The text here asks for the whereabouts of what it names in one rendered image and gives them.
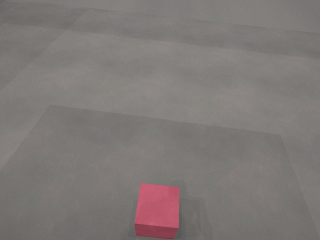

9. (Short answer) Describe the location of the carton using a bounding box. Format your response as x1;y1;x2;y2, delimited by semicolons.
134;183;180;240

